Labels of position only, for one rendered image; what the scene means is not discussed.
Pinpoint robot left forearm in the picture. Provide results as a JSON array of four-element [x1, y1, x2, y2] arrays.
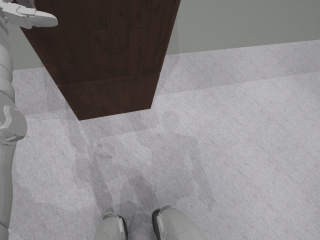
[[0, 16, 15, 104]]

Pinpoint robot left hand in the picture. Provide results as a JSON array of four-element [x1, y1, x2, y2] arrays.
[[0, 0, 58, 29]]

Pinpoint robot thigh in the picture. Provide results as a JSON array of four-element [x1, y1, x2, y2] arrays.
[[93, 216, 126, 240], [156, 207, 208, 240]]

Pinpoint left robot upper arm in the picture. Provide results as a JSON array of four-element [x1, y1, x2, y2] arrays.
[[0, 93, 27, 240]]

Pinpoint right robot thigh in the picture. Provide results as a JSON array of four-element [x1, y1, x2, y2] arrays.
[[156, 207, 208, 240]]

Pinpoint cupboard door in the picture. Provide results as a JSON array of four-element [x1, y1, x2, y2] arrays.
[[12, 0, 177, 86]]

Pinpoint handle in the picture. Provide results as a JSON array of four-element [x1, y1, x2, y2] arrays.
[[16, 0, 37, 10]]

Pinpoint left robot thigh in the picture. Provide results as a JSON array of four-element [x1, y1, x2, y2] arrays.
[[93, 216, 126, 240]]

